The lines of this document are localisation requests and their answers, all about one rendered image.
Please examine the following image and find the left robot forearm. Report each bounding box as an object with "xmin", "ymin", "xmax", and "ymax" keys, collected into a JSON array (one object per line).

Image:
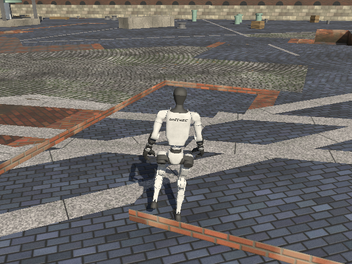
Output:
[{"xmin": 145, "ymin": 132, "xmax": 156, "ymax": 152}]

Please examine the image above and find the robot right hand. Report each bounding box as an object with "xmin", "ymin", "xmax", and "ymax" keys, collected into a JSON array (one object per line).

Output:
[{"xmin": 192, "ymin": 147, "xmax": 204, "ymax": 157}]

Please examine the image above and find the robot left hand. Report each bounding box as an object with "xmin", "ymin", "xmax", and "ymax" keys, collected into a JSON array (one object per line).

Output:
[{"xmin": 143, "ymin": 148, "xmax": 155, "ymax": 161}]

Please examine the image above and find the robot right foot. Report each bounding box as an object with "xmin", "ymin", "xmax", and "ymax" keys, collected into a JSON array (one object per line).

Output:
[{"xmin": 173, "ymin": 208, "xmax": 182, "ymax": 222}]

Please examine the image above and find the robot right upper arm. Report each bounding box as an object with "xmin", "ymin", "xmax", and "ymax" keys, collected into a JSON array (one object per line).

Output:
[{"xmin": 190, "ymin": 112, "xmax": 202, "ymax": 142}]

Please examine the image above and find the right robot forearm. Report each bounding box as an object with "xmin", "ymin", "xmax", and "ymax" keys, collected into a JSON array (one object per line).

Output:
[{"xmin": 196, "ymin": 134, "xmax": 204, "ymax": 150}]

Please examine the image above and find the robot left upper arm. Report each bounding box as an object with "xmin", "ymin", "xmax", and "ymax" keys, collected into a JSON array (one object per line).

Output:
[{"xmin": 151, "ymin": 110, "xmax": 168, "ymax": 140}]

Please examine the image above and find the robot right shin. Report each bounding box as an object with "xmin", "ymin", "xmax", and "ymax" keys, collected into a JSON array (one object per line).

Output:
[{"xmin": 176, "ymin": 179, "xmax": 186, "ymax": 214}]

